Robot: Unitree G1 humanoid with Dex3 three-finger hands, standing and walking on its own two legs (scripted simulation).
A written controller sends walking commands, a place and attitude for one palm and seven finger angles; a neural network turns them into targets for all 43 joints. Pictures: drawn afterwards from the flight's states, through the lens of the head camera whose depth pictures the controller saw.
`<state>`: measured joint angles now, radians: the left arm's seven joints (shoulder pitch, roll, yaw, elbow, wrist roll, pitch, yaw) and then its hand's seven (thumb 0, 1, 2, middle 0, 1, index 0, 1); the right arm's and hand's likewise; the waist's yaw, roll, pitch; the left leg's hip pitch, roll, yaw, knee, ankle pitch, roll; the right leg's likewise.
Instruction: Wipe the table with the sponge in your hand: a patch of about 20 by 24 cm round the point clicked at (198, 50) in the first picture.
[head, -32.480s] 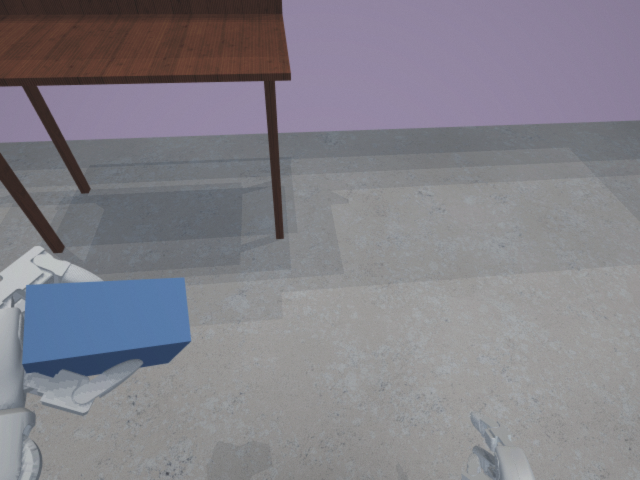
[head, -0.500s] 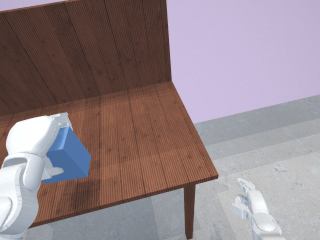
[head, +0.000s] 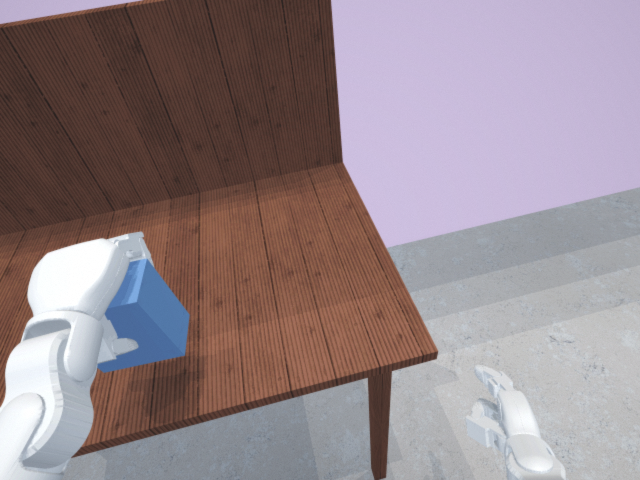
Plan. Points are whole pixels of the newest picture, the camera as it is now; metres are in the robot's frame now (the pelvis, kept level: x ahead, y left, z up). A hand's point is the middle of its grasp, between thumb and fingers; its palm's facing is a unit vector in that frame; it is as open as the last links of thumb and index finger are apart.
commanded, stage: move the sponge above the wiping area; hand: left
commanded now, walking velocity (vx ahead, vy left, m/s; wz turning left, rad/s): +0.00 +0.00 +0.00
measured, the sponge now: (132, 326) +0.24 +0.29 +0.09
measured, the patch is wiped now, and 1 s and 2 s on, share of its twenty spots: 0.00 0.00 0.00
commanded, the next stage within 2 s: lower the sponge onto the table in 2.00 s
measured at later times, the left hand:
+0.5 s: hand (140, 303) +0.25 +0.27 +0.13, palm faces +0.06 -0.08 -0.99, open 10.1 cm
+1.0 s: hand (148, 312) +0.25 +0.26 +0.11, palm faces +0.03 -0.07 -1.00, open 10.1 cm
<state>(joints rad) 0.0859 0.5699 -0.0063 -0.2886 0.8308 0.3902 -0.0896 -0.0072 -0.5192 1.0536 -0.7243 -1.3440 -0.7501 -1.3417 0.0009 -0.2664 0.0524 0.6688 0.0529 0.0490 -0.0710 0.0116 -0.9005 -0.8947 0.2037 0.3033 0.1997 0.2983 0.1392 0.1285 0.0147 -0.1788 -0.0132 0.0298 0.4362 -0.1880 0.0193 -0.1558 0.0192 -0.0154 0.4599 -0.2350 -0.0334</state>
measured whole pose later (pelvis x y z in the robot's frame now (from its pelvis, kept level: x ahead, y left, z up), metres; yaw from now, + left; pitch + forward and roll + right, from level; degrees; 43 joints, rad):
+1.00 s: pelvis +0.01 -0.01 +0.00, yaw +0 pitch -4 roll +0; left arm 0.10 0.51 -0.08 -0.20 0.89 0.35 -0.05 -0.01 -0.52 1.05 -0.72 -1.34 -0.75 -1.34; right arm 0.01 -0.26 0.04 0.67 0.05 0.06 -0.06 0.01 -0.90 -0.89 0.20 0.30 0.20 0.30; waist 0.13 0.12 0.01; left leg -0.16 0.00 0.03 0.42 -0.19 0.01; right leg -0.13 0.03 -0.01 0.43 -0.24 -0.04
